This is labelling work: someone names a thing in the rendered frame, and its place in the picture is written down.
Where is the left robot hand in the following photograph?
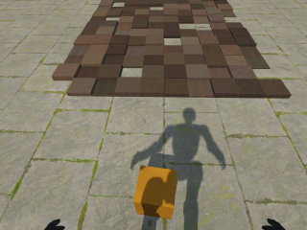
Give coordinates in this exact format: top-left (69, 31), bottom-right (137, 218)
top-left (44, 219), bottom-right (65, 230)

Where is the carton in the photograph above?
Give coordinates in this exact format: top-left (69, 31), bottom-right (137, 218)
top-left (133, 165), bottom-right (177, 219)

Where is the right robot hand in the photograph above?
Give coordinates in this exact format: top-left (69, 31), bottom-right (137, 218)
top-left (261, 218), bottom-right (285, 230)

